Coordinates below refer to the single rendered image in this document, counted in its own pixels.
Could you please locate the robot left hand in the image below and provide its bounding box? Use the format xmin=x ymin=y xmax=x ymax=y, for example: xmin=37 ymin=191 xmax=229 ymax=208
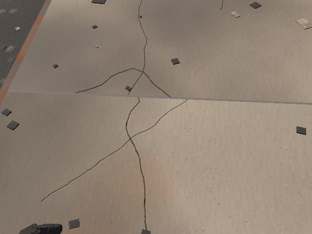
xmin=19 ymin=223 xmax=62 ymax=234

